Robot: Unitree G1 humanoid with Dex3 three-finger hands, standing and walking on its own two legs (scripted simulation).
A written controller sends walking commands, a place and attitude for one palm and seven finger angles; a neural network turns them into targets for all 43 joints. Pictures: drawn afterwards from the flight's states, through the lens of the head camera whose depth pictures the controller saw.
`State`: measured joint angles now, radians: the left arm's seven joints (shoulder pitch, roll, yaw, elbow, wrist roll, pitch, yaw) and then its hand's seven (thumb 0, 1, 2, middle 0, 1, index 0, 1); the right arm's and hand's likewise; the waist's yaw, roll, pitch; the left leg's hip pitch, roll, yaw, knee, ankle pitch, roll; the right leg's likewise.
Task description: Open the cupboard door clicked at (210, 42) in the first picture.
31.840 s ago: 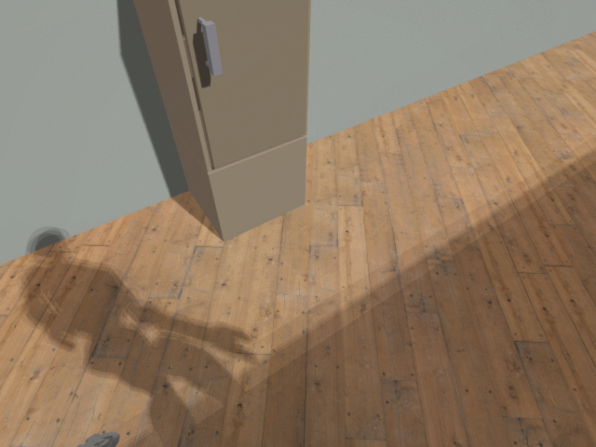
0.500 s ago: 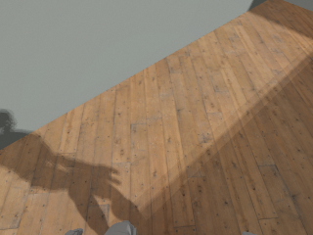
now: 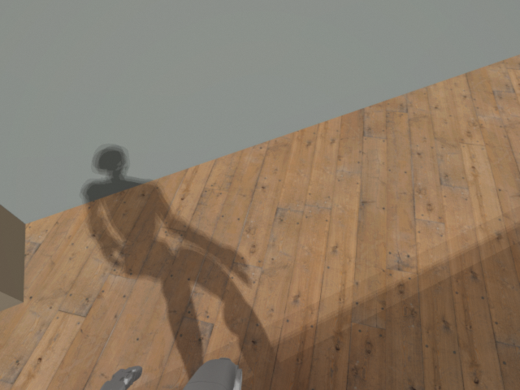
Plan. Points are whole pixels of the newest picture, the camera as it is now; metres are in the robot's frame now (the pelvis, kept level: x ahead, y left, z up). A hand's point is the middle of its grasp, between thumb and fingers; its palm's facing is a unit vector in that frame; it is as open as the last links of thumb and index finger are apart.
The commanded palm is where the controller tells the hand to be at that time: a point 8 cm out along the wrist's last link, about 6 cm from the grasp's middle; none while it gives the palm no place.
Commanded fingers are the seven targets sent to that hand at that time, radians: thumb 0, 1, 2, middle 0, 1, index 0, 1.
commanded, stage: turn to face it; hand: left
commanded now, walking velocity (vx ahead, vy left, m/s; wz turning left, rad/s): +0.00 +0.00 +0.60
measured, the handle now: out of the picture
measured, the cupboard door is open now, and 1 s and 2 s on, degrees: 45 45 45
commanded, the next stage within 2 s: take the last steps up to it in 1.92 s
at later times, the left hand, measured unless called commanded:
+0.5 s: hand out of the picture +0.03 +0.23 -0.15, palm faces +0.32 -0.90 -0.29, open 7.4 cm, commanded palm none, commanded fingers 0.00 0.90 0.90 -0.20 -0.30 -0.20 -0.30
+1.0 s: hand out of the picture -0.07 +0.18 -0.18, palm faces +0.60 -0.76 -0.23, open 7.4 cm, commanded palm none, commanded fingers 0.00 0.90 0.90 -0.20 -0.30 -0.20 -0.30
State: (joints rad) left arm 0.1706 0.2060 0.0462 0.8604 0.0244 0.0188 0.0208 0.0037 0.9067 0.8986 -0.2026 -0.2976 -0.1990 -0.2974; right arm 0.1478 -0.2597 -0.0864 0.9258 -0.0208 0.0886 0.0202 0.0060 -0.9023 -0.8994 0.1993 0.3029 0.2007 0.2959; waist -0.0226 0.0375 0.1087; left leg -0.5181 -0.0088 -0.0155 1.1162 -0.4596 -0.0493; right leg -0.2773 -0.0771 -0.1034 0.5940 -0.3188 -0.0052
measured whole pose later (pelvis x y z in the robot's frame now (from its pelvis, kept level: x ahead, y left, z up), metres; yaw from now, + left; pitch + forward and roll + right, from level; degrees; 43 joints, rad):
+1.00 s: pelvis +0.01 -0.02 -0.01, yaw +36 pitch +0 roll +0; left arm 0.19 0.24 0.07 0.93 0.02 0.07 0.01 0.01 0.91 0.90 -0.20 -0.30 -0.20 -0.30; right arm 0.11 -0.22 -0.05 0.88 -0.03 0.03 0.01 0.00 -0.90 -0.90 0.20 0.30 0.20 0.30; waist 0.00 -0.05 0.12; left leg -0.33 0.00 0.04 0.63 -0.30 0.03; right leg -0.43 -0.11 -0.07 1.06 -0.52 0.08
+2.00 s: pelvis +0.05 -0.05 +0.00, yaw +66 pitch -1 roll +1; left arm 0.19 0.19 0.04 0.94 0.02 0.01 0.02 0.00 0.91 0.90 -0.20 -0.30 -0.20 -0.30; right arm 0.18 -0.21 -0.06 0.98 -0.02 0.07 0.00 0.00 -0.90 -0.90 0.20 0.30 0.20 0.30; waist -0.01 0.04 0.08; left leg -0.41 -0.03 -0.03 0.86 -0.46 -0.02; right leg -0.23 -0.05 -0.07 0.57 -0.33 -0.01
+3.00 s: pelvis +0.09 +0.18 +0.01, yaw +74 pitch +0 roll +0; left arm 0.18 0.16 0.07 1.00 0.01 -0.08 0.02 -0.03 0.96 0.90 -0.21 -0.30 -0.20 -0.30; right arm 0.29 -0.16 -0.05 1.09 -0.03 0.00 0.00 0.01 -0.91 -0.90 0.20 0.30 0.20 0.30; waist -0.03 0.01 0.07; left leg -0.49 0.10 0.05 0.97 -0.28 -0.03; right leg -0.17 -0.01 -0.15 0.40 -0.23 -0.05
